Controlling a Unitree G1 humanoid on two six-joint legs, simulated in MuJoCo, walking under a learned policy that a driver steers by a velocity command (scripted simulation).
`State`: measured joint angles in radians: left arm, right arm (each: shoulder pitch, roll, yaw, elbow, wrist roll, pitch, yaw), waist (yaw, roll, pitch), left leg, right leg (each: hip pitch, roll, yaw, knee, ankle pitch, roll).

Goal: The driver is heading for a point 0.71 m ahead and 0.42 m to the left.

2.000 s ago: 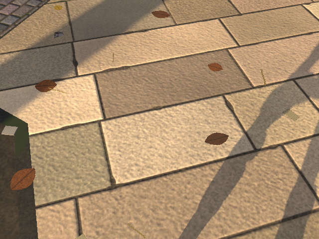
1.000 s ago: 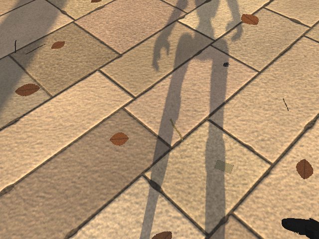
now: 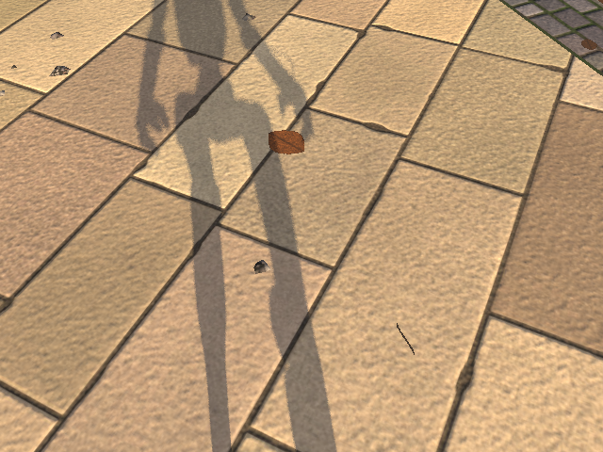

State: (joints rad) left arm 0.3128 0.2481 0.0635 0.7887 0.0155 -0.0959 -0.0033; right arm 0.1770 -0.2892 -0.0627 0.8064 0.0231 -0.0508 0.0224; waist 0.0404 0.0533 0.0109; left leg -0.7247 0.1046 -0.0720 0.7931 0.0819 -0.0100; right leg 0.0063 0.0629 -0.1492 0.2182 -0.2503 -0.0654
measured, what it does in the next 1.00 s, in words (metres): walks ahead, turning left: left foot, then right foot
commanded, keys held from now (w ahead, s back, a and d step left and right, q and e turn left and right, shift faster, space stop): w+q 1.00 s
